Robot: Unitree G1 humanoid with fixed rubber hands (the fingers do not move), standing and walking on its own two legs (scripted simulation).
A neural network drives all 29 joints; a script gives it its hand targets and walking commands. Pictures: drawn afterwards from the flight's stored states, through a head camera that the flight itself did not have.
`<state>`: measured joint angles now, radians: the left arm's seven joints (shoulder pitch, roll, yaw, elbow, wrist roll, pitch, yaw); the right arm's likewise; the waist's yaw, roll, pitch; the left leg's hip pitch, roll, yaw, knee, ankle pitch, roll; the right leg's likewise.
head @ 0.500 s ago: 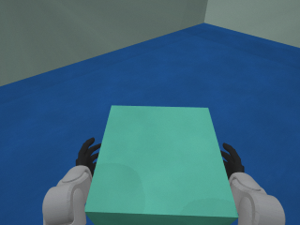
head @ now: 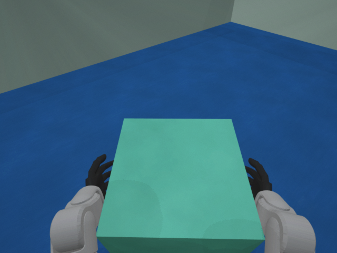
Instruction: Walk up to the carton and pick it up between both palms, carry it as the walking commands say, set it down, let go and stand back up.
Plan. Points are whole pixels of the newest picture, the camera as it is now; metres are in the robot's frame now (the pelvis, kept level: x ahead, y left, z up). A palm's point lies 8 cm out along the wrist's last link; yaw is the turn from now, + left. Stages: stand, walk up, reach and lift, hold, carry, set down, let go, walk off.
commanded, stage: carry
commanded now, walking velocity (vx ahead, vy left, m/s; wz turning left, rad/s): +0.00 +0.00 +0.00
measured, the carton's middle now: (176, 199) +0.26 +0.00 +0.02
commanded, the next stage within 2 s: none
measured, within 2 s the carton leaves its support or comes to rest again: neither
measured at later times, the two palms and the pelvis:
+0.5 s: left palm (98, 188) +0.25 +0.18 +0.07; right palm (252, 192) +0.25 -0.16 +0.07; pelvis +0.01 +0.00 +0.00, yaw +0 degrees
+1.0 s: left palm (110, 188) +0.25 +0.15 +0.07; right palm (266, 193) +0.25 -0.19 +0.07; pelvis +0.01 -0.02 +0.00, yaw +1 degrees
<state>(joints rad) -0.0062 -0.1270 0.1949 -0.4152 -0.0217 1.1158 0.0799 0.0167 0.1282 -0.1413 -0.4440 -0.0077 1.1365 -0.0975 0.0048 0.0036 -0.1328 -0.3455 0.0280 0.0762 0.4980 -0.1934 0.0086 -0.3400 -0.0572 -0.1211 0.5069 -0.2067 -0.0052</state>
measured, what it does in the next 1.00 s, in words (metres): stands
